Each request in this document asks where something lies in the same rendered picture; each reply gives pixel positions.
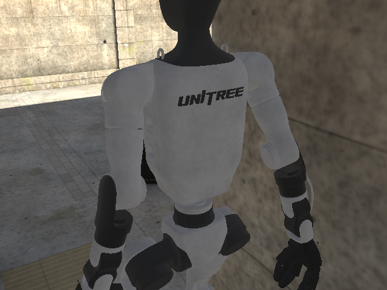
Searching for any robot torso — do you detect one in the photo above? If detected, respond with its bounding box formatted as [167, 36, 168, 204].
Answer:
[141, 43, 248, 272]

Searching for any left robot upper arm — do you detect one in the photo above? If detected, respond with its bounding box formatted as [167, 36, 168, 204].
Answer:
[101, 62, 155, 210]

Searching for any robot left forearm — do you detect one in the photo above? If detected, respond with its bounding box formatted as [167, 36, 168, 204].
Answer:
[80, 175, 133, 290]

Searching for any right robot hand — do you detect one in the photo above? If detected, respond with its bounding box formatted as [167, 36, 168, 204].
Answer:
[273, 238, 322, 290]

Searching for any right robot upper arm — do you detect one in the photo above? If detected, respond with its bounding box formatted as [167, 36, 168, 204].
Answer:
[230, 51, 299, 170]

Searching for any robot left thigh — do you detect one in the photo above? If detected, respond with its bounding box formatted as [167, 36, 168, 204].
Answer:
[114, 237, 178, 290]

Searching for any robot right forearm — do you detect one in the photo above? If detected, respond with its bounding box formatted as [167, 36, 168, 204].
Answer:
[274, 144, 314, 243]

